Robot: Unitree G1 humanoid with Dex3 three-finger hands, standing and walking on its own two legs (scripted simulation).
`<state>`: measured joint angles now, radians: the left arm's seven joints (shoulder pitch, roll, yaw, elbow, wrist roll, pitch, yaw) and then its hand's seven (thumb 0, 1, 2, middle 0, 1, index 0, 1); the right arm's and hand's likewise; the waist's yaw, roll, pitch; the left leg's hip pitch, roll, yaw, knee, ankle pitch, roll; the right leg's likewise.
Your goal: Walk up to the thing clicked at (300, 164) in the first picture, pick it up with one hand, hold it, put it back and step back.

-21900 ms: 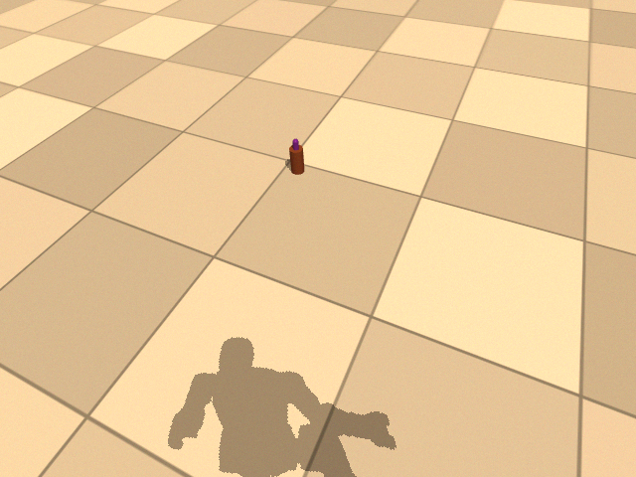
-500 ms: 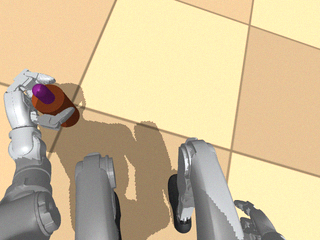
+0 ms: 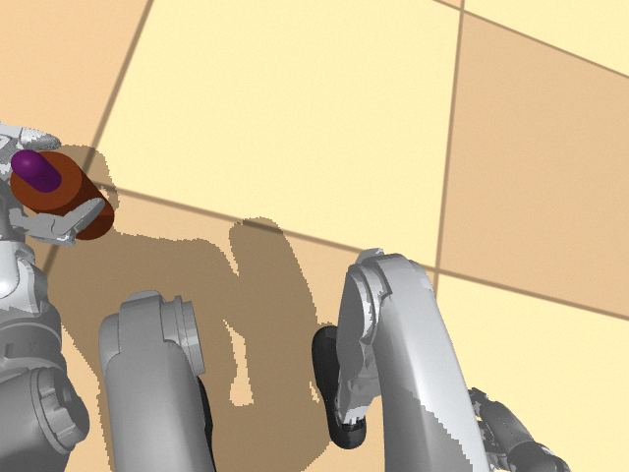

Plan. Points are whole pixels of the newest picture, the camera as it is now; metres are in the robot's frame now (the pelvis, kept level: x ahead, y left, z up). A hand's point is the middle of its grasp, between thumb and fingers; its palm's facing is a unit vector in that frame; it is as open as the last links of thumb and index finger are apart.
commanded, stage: crouch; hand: left
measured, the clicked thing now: (61, 193) +0.46 +0.24 -0.10
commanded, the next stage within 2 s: lower in 0.18 s
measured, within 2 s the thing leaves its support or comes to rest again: rests again in 2.00 s
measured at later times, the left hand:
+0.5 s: hand (67, 196) +0.47 +0.25 -0.14, palm faces +0.21 -0.98 -0.04, open 9.8 cm
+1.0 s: hand (80, 204) +0.47 +0.25 -0.19, palm faces +0.22 -0.97 -0.04, open 9.8 cm
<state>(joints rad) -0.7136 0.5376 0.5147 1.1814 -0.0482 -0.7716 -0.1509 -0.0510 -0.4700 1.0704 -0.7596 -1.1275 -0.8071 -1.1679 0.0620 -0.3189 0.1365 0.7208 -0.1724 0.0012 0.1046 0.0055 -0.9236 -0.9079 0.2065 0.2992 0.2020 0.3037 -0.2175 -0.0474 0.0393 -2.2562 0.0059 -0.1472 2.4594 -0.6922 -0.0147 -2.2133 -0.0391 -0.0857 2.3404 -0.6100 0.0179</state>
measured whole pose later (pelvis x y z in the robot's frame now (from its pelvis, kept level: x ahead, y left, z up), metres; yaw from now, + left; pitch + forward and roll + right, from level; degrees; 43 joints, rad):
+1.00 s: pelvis -0.01 +0.01 -0.03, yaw -6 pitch +19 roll -15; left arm -0.73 0.78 0.54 1.38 -0.04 -0.96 -0.05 -0.05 -0.47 1.07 -0.76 -1.12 -0.81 -1.16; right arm -0.09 -0.37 0.39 0.63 -0.31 0.03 0.14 0.00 -0.93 -0.90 0.21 0.30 0.20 0.30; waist -0.29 -0.19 0.27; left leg -2.25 0.00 -0.29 2.61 -0.71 -0.01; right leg -2.14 -0.01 -0.19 2.38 -0.59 0.05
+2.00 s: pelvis -0.01 +0.02 -0.03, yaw -9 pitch +14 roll -18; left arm -0.77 0.88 0.50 1.51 -0.06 -1.07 -0.02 -0.01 -0.37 0.55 -0.75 -0.71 -0.77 -0.72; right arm -0.16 -0.38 0.51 0.56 -0.35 0.04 0.13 0.00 -0.92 -0.89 0.21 0.30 0.20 0.30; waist -0.30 -0.25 0.31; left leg -2.22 0.01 -0.35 2.64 -0.72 0.00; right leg -2.08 0.03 -0.24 2.35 -0.55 0.07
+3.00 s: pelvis +0.00 +0.01 +0.02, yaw -2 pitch +28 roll -11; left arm -0.65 0.77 0.48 1.03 0.10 -0.44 -0.13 -0.01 -0.55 0.09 -0.08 -0.06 -0.07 -0.07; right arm 0.06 -0.29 0.15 0.61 -0.08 0.13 0.08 0.00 -0.92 -0.90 0.21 0.30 0.21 0.31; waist -0.16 -0.05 -0.02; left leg -2.22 0.01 -0.15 2.40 -0.69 0.02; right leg -2.14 -0.03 -0.10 2.25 -0.61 0.03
